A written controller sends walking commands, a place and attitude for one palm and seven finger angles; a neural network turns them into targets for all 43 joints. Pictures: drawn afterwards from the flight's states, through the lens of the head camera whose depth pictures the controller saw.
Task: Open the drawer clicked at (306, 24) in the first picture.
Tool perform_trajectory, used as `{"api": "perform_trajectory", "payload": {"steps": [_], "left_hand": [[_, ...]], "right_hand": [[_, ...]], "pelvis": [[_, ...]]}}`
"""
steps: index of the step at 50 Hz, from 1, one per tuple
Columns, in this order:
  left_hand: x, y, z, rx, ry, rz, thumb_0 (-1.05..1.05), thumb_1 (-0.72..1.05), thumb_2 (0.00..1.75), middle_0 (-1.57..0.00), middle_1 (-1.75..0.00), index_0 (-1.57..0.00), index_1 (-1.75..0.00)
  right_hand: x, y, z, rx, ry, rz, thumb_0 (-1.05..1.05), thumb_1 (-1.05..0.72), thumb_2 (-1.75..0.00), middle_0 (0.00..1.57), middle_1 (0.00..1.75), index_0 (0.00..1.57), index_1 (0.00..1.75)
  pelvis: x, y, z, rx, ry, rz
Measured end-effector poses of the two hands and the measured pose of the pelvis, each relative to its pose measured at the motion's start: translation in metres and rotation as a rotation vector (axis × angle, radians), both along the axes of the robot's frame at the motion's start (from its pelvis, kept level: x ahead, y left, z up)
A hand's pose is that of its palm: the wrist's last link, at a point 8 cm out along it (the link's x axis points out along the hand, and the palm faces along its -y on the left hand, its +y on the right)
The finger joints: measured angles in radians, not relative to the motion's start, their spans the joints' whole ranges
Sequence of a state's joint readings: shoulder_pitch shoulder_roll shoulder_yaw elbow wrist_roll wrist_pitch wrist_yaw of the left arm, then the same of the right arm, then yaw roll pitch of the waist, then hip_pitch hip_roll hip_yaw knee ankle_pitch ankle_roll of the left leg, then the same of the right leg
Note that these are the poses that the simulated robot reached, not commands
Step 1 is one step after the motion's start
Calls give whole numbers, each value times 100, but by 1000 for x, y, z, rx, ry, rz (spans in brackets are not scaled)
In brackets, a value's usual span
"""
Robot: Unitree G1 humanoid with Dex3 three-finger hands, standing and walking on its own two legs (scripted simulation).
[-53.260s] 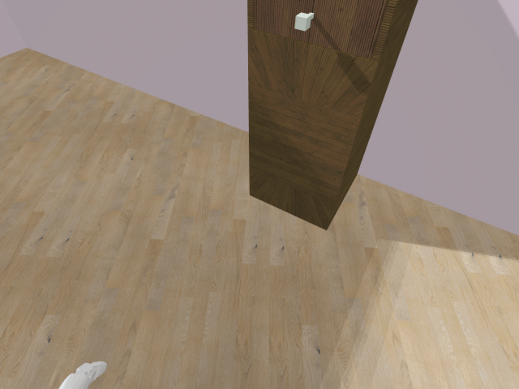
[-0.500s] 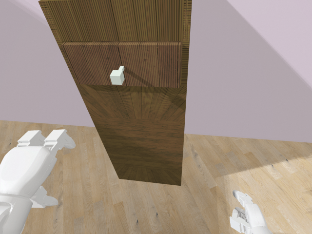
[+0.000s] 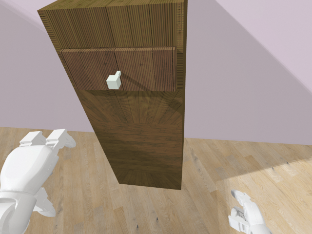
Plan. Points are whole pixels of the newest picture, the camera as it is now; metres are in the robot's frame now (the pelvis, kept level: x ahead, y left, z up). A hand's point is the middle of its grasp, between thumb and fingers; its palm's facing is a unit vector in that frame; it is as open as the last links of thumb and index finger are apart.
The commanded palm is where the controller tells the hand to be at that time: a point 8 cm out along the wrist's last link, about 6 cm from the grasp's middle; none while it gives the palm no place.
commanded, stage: lift the hand off the handle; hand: left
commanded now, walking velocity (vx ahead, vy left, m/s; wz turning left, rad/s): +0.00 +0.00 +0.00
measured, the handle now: (115, 78) +0.53 +0.23 +0.14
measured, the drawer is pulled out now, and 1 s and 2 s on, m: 0.02 0.02 0.02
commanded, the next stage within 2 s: draw the hand back to the body in 1.18 s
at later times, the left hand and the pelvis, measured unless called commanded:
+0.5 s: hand (36, 154) +0.18 +0.25 +0.21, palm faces +0.18 +0.00 -0.98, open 13.8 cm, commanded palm +0.14 +0.26 +0.27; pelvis -0.01 +0.00 +0.00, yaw +1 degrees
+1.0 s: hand (22, 116) +0.21 +0.25 +0.28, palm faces +0.29 +0.04 -0.96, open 13.8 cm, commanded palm +0.15 +0.26 +0.34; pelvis -0.03 +0.01 +0.00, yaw +1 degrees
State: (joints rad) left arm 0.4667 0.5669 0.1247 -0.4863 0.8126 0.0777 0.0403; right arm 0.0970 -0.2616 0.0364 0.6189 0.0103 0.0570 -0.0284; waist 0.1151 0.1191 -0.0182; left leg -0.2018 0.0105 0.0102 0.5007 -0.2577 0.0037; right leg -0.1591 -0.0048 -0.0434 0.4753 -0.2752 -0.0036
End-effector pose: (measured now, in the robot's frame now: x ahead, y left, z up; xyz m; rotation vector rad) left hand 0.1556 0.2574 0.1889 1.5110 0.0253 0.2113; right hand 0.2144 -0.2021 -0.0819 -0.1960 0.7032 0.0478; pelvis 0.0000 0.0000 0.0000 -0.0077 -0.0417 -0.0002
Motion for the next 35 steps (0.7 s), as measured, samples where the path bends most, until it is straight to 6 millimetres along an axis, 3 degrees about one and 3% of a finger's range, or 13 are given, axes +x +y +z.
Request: {"api": "perform_trajectory", "payload": {"steps": [7,16,27,35], "left_hand": [[1,-9,23,38,-27,-53,0,-49,30,-32,-120,-32,-120],[-2,4,49,38,-37,-11,0,-49,30,-32,-120,-32,-120],[-2,-11,74,72,-87,-109,0,-49,30,-32,-120,-32,-120],[9,11,97,58,-113,-25,0,-49,30,-32,-120,-32,-120]], "right_hand": [[4,-2,5,-1,-22,2,1,-90,-89,20,30,20,30],[7,1,9,17,-44,21,1,-90,-89,20,30,20,30],[6,11,10,25,-66,54,1,-90,-89,20,30,20,30],[1,20,8,53,-59,71,1,-90,-89,20,30,20,30]], "pelvis": [[0,-2,1,2,-15,3],[-4,-3,2,2,-29,9],[-11,-1,3,0,-35,19],[-19,1,3,1,-32,18]]}}
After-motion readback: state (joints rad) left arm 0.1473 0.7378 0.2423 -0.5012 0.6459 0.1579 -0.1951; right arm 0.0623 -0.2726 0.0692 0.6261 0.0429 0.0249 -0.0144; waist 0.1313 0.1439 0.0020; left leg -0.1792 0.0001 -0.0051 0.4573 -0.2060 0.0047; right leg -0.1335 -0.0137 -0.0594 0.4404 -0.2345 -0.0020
